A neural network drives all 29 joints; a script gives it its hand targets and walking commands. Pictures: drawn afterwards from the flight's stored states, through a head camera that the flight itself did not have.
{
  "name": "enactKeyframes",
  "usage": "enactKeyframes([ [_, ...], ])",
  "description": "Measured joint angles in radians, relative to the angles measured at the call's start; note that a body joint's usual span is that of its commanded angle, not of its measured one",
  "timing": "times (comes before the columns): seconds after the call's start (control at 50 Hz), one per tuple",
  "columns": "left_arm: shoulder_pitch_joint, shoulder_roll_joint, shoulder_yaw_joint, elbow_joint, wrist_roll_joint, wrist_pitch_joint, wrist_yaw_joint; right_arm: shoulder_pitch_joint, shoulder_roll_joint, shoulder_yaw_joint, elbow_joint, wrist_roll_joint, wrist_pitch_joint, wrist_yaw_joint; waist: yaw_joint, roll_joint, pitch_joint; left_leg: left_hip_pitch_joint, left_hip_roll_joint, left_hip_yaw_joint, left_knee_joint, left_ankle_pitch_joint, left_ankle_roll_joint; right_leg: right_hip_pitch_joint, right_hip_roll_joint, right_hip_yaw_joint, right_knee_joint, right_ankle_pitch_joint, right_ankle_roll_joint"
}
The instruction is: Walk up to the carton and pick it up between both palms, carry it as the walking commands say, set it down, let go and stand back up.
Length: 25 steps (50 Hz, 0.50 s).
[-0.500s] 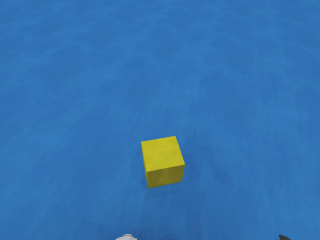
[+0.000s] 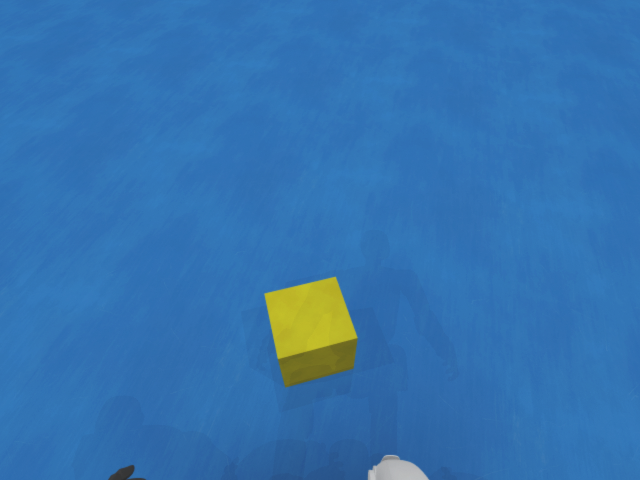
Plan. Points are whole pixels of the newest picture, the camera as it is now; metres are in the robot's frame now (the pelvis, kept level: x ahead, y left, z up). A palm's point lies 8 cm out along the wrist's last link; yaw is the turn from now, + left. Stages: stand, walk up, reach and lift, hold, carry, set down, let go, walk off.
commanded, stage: walk up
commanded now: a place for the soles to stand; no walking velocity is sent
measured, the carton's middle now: (310, 332) +0.62 +0.02 -0.62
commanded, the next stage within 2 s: none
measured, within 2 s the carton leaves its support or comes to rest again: neither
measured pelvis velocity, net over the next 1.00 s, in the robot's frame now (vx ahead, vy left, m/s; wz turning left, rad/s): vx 0.12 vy -0.05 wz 0.16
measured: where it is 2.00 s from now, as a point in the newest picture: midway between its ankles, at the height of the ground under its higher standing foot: outside the picture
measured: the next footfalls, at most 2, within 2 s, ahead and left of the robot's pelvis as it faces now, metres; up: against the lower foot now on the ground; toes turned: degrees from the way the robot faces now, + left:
left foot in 1.00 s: +0.23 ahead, +0.07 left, +0.00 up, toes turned +14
right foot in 1.16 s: +0.20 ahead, -0.17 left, +0.00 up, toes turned +12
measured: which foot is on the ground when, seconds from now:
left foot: down 0.00-0.72, up 0.74-0.98, down 1.00-1.00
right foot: down 0.00-1.00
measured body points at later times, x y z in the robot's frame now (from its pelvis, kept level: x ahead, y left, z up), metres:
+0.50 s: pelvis +0.01 +0.00 +0.04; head +0.03 +0.00 +0.49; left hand +0.10 +0.30 -0.09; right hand +0.11 -0.29 -0.10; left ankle +0.00 +0.14 -0.69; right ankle +0.07 -0.12 -0.69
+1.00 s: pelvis +0.12 -0.05 +0.02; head +0.13 -0.04 +0.46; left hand +0.10 +0.26 -0.11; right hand +0.25 -0.37 -0.09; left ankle +0.19 +0.06 -0.70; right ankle +0.12 -0.15 -0.69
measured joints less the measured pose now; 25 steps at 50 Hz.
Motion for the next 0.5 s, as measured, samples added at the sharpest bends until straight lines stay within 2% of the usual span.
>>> enactKeyframes([
  [0.16, -0.045, -0.005, -0.001, 0.059, -0.005, 0.004, -0.004, -0.024, 0.017, 0.010, 0.065, -0.009, -0.001, 0.004, -0.003, -0.007, -0.025, 0.060, -0.002, -0.017, -0.118, 0.057, -0.002, 0.078, 0.004, -0.026, -0.128, 0.052, 0.001],
  [0.46, -0.014, 0.003, -0.004, 0.142, -0.006, 0.011, -0.020, -0.037, 0.027, 0.022, 0.119, -0.010, 0.000, 0.014, 0.015, -0.003, -0.057, 0.163, -0.016, -0.038, -0.331, 0.164, -0.001, 0.202, 0.006, -0.060, -0.351, 0.151, 0.008],
  [0.5, 0.001, 0.004, 0.010, 0.127, 0.008, 0.018, -0.036, -0.024, 0.028, 0.012, 0.102, -0.015, -0.004, 0.018, 0.017, -0.001, -0.063, 0.163, -0.017, -0.043, -0.334, 0.158, 0.012, 0.198, 0.006, -0.064, -0.334, 0.099, 0.002],
])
